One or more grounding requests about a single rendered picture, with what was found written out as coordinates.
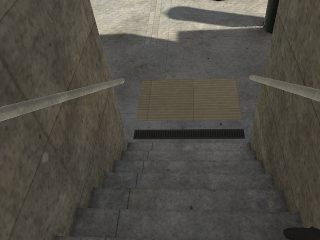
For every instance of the stairs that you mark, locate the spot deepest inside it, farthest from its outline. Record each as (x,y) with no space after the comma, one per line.
(185,191)

